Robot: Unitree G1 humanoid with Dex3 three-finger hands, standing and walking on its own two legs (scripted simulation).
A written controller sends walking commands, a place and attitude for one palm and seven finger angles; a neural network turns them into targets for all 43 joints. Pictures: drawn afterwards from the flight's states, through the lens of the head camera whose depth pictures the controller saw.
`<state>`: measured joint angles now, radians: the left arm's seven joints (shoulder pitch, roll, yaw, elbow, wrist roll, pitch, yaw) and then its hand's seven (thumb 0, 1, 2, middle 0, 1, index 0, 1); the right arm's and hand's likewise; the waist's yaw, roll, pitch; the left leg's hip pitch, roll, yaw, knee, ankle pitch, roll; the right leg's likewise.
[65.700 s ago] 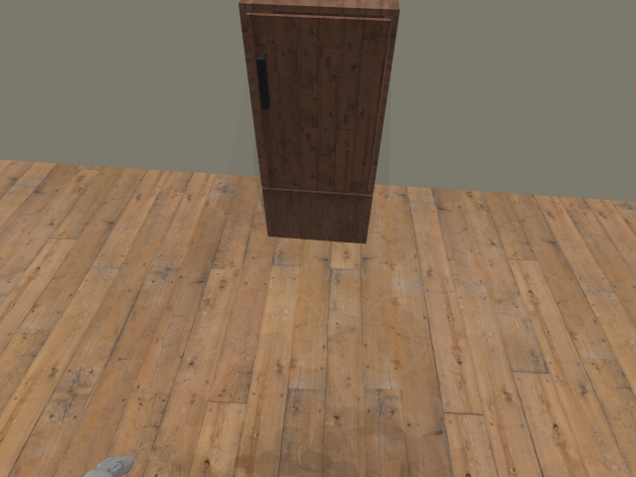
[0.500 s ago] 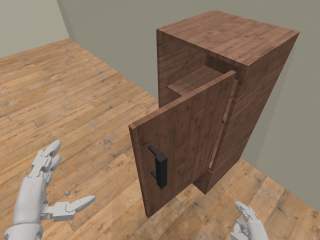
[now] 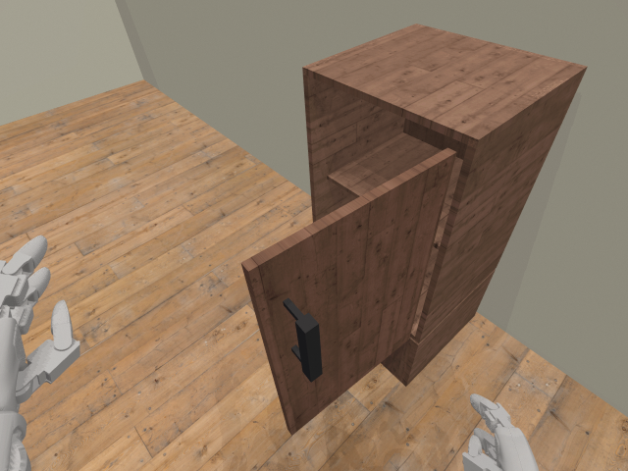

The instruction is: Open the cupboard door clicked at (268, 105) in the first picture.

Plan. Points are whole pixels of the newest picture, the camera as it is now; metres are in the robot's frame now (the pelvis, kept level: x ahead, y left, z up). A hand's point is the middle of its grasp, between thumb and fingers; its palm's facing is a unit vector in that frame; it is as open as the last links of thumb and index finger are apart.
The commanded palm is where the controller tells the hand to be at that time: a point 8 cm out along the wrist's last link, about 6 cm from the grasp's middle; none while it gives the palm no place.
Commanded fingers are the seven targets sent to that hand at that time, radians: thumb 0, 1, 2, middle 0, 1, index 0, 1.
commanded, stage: draw the hand back to the body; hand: left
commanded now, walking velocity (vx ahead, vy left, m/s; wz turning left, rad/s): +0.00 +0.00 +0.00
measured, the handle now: (301, 340) +0.32 +0.07 -0.04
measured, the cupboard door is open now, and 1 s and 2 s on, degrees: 86 86 86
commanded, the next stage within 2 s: step back with the hand held close in 0.22 s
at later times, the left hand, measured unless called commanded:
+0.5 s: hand (90, 338) +0.19 +0.24 +0.16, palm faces +0.41 -0.78 -0.47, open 7.4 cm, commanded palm +0.13 +0.28 +0.18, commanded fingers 0.00 0.90 0.90 -0.20 -0.30 -0.20 -0.30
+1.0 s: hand out of the picture +0.12 +0.28 +0.16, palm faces +0.38 -0.77 -0.51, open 7.4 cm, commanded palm +0.06 +0.32 +0.18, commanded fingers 0.00 0.90 0.90 -0.20 -0.30 -0.20 -0.30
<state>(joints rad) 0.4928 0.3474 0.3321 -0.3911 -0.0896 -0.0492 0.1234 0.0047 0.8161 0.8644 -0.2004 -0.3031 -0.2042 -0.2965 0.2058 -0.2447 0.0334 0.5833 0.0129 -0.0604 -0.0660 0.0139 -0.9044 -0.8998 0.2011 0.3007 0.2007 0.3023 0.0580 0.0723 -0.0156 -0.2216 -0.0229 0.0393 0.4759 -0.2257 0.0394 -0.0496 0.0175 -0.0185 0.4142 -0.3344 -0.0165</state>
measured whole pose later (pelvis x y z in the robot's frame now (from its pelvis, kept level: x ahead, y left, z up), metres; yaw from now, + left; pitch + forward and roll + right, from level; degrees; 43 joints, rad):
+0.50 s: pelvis -0.01 -0.02 +0.00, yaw +0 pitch -1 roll -1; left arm 0.49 0.39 0.37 -0.40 -0.07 -0.10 0.11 0.01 0.89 0.90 -0.21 -0.30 -0.21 -0.30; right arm 0.16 -0.25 0.01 0.58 0.01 0.00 -0.07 0.01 -0.90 -0.90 0.20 0.30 0.20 0.30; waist 0.03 0.07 0.02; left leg -0.25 0.02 0.01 0.48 -0.21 0.01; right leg -0.06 0.06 -0.04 0.38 -0.31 -0.04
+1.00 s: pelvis -0.08 +0.02 +0.00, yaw +0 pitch +0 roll -3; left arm 0.58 0.44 0.41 -0.49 -0.06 -0.15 0.15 0.01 0.89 0.90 -0.21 -0.30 -0.21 -0.30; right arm 0.20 -0.23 0.01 0.54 0.01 0.01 -0.09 0.01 -0.90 -0.90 0.20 0.30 0.20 0.30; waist -0.01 0.06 0.03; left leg -0.39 -0.01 0.03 0.49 -0.11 0.07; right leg -0.24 0.05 0.00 0.48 -0.26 0.01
